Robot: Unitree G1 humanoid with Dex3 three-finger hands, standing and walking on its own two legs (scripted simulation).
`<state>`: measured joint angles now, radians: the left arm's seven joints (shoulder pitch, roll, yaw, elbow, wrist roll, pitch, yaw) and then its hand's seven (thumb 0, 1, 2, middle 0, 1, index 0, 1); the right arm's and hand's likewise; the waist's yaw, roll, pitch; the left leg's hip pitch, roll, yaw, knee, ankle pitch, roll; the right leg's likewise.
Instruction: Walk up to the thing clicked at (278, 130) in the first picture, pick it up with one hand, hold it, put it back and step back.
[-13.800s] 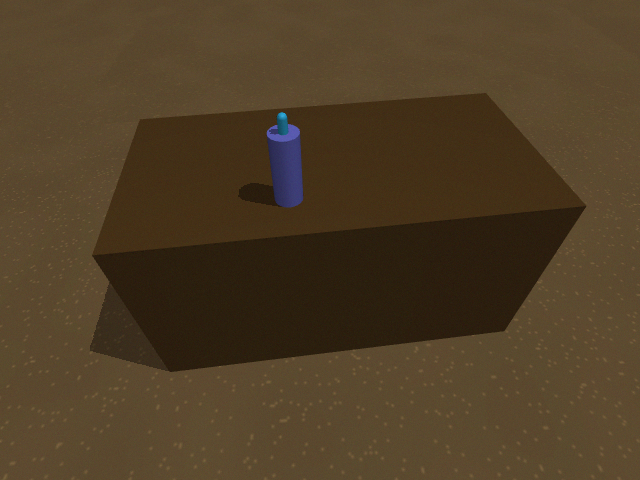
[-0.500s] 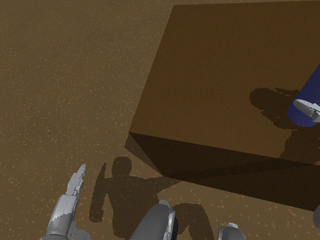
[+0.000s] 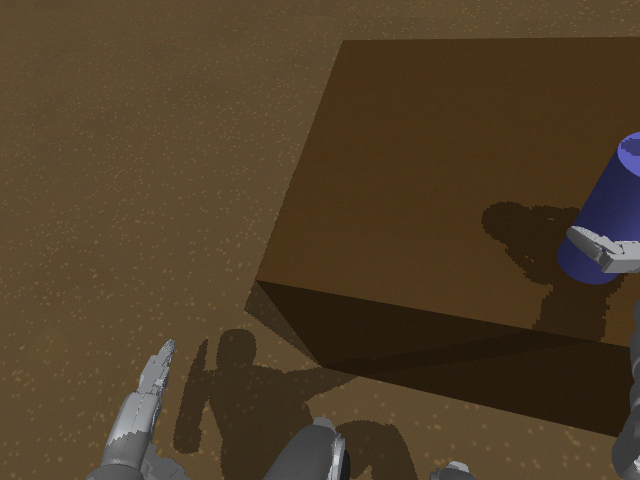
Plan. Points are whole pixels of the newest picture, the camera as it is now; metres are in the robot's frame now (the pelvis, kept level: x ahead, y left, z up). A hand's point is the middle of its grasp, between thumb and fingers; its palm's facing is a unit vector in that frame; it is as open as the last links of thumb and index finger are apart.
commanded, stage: settle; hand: right
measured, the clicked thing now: (628, 204) +0.48 -0.24 +0.04
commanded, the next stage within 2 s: lift in 0.50 s
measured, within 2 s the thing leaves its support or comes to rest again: neither
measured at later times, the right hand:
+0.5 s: hand (627, 211) +0.47 -0.23 +0.04, palm faces +0.26 +0.97 -0.03, open 10.4 cm
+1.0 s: hand out of the picture +0.45 -0.22 +0.08, palm faces +0.27 +0.96 -0.04, open 10.4 cm
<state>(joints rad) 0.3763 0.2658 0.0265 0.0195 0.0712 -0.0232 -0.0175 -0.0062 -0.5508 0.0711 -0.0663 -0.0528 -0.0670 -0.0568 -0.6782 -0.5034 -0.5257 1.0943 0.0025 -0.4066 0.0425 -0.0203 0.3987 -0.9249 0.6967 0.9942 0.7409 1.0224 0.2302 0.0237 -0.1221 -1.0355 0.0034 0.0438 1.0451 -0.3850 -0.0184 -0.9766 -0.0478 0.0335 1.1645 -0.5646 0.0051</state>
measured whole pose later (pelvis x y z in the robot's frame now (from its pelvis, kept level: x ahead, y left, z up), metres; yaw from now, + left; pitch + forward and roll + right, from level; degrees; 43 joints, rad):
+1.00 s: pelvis +0.01 +0.00 +0.04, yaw +0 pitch +14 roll +2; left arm 0.36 0.24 0.04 0.21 0.04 -0.08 0.01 -0.01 -0.55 0.07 -0.06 -0.05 -0.06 -0.06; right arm -0.56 -0.36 -0.40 0.91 0.06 -0.32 -0.01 -0.02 0.46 -1.01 0.68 1.06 0.73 1.09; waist 0.14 0.00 -0.10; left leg -0.78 0.01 0.02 0.86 -0.32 -0.03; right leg -0.72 -0.03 0.01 0.96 -0.49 0.00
